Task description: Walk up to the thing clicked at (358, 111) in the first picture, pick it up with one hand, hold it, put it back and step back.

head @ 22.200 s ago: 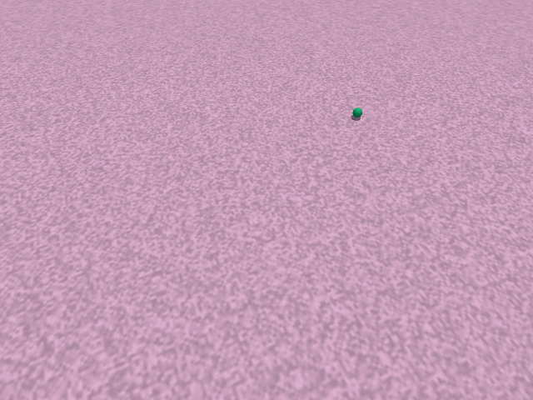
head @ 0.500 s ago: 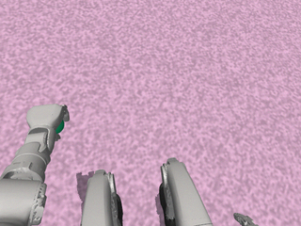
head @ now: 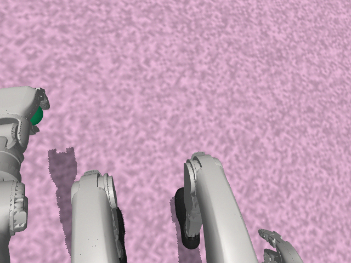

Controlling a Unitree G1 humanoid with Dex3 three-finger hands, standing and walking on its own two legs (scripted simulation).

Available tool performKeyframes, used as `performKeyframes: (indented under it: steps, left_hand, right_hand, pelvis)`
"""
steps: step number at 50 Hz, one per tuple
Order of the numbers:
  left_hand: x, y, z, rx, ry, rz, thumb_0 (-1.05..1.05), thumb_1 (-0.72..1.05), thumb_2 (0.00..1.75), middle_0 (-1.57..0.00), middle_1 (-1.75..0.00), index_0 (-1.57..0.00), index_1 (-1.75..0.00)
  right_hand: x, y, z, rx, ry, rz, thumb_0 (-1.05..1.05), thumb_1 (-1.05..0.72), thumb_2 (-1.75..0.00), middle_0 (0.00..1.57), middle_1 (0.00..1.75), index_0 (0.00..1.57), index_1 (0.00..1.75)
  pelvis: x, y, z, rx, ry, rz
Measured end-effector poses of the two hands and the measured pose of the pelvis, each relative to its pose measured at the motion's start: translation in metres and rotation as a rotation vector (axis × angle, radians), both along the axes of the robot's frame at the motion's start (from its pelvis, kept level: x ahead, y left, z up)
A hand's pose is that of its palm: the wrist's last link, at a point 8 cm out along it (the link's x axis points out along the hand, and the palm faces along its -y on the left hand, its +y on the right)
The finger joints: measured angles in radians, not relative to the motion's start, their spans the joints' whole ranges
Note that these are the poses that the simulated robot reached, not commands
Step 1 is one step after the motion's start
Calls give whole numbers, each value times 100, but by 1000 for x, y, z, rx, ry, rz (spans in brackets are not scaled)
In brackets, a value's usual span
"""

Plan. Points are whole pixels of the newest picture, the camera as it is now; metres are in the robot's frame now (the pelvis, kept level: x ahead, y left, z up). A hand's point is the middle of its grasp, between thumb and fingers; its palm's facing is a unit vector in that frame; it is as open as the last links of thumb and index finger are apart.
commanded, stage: crouch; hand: left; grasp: from above
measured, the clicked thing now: (28, 113) +0.47 +0.28 -0.18
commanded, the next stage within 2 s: lower in 0.56 s
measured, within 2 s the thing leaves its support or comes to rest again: neither
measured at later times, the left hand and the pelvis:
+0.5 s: hand (39, 121) +0.47 +0.27 -0.23, palm faces -0.47 -0.03 -0.88, open 7.6 cm; pelvis -0.01 +0.00 -0.06, yaw -2 degrees
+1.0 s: hand (46, 125) +0.47 +0.27 -0.28, palm faces -0.47 -0.05 -0.88, open 7.5 cm; pelvis -0.01 +0.00 -0.09, yaw -3 degrees
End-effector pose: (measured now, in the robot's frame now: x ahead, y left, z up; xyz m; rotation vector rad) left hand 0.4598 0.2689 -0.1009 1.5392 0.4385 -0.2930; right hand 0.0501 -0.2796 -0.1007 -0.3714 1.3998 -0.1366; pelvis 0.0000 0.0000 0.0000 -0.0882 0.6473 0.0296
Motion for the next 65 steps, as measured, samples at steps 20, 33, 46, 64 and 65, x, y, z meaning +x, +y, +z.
performKeyframes:
  steps: [20,33,46,64,65]
  left_hand:
    - [10,2,-61,-13,16,-14,0,25,40,-69,-79,-84,-68]
    - [19,3,-84,-8,15,-5,0,25,38,-72,-76,-86,-66]
    - [18,5,-114,-31,40,-10,-1,23,39,-75,-72,-89,-63]
    - [23,6,-153,-43,16,15,0,23,38,-77,-69,-89,-62]
    - [23,7,-155,-41,16,16,0,23,38,-77,-69,-89,-63]
  right_hand:
    - [-34,5,-46,13,83,-8,1,-91,-91,20,30,20,30]
    - [-40,8,-63,26,109,8,1,-92,-90,20,30,20,30]
    - [-40,3,-67,9,132,45,0,-92,-91,20,30,20,30]
    - [-44,11,-81,13,142,89,0,-91,-90,20,30,20,30]
    - [-45,11,-82,13,142,90,0,-91,-90,20,30,20,30]
  pelvis:
    - [-7,2,-55,-16,-26,-12]
    - [-6,1,-73,-22,-34,-18]
    - [-5,2,-87,-40,-52,-26]
    - [-3,4,-112,-68,-83,-42]
    - [-3,4,-113,-70,-84,-43]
